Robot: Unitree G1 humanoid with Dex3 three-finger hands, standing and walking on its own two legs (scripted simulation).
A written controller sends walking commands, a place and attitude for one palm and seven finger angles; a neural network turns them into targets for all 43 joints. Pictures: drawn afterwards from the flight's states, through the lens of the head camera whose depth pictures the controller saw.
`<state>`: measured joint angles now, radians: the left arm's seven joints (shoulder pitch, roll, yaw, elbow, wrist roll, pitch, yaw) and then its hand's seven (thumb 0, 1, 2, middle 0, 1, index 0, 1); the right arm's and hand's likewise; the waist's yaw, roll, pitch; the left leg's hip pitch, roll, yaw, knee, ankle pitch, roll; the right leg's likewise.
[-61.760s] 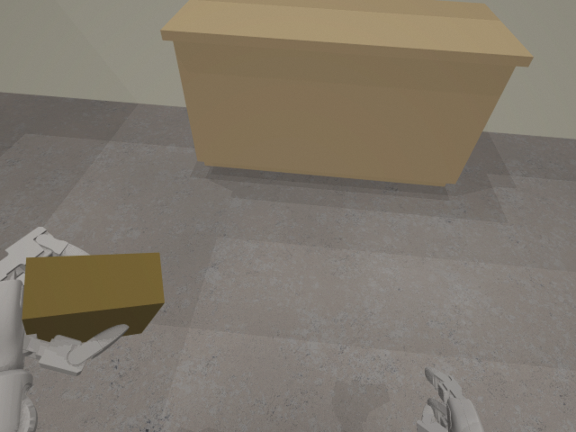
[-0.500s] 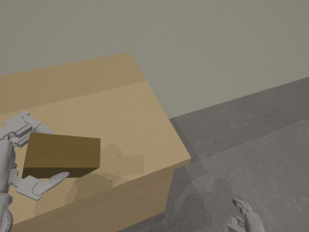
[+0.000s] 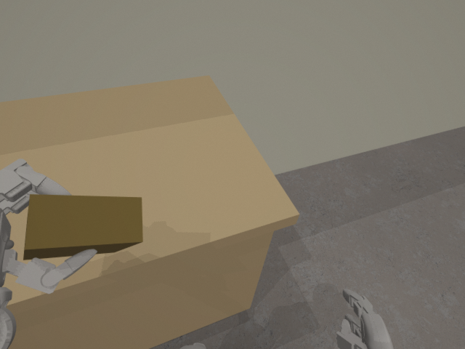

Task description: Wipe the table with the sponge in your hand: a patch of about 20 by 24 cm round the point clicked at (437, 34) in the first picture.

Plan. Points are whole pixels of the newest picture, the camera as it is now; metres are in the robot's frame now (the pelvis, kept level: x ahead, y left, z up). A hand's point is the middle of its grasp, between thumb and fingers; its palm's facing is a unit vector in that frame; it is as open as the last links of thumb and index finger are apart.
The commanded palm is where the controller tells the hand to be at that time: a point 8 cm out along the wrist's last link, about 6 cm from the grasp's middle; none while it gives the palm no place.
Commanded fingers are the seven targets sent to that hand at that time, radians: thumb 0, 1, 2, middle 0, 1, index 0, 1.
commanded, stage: step back with the hand held close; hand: left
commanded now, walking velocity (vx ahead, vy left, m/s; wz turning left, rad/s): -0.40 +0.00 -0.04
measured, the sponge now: (96, 228) +0.23 +0.21 +0.16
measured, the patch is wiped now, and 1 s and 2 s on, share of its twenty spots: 0.95 0.95 0.95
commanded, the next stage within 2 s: stop stepping back and stand still in 0.58 s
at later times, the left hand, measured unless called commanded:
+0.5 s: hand (20, 292) +0.13 +0.23 +0.20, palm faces +0.30 -0.88 -0.37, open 9.7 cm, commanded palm +0.07 +0.28 +0.22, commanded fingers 0.00 0.10 1.30 -1.20 -1.60 -1.20 -1.60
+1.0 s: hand out of the picture -0.06 +0.23 +0.19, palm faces +0.37 -0.88 -0.29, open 9.7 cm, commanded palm -0.12 +0.27 +0.22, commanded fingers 0.00 0.10 1.30 -1.20 -1.60 -1.20 -1.60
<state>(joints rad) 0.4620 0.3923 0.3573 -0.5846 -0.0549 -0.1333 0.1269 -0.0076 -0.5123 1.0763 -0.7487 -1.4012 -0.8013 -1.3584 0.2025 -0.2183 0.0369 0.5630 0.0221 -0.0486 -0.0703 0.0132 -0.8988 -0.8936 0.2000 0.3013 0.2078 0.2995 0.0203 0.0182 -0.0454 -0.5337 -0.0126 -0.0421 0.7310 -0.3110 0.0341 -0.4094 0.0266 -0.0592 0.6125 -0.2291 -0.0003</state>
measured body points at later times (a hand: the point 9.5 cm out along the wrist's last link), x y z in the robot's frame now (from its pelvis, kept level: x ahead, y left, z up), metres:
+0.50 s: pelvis -0.09 +0.00 +0.01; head -0.07 +0.04 +0.46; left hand +0.11 +0.27 +0.22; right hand +0.08 -0.23 -0.06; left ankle -0.06 +0.10 -0.72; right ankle -0.07 -0.12 -0.71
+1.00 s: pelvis -0.28 -0.01 +0.01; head -0.31 +0.02 +0.46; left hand -0.09 +0.28 +0.20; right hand -0.14 -0.26 -0.06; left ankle -0.31 +0.11 -0.68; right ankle -0.23 -0.13 -0.72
